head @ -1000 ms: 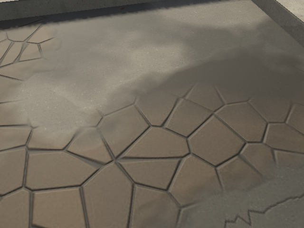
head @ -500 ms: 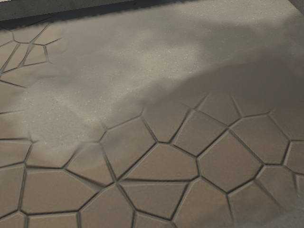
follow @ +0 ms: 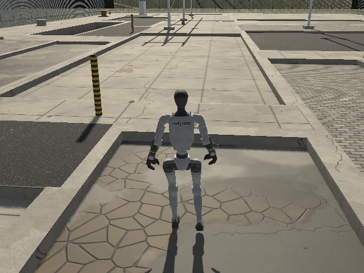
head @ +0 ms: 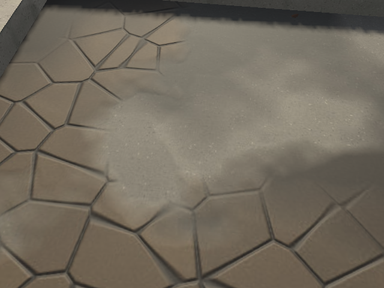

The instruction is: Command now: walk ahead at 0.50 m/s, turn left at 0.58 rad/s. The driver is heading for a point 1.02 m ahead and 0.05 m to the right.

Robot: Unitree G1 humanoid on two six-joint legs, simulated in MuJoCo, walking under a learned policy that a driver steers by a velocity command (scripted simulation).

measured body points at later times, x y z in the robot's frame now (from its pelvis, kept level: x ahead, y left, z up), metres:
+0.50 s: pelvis +0.29 -0.05 +0.01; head +0.31 -0.05 +0.46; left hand +0.35 +0.25 -0.09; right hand +0.44 -0.30 -0.11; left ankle +0.18 +0.06 -0.64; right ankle +0.36 -0.14 -0.73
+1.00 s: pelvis +0.52 +0.07 +0.01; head +0.55 +0.08 +0.46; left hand +0.54 +0.36 -0.11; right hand +0.71 -0.17 -0.07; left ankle +0.54 +0.17 -0.73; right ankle +0.50 -0.09 -0.64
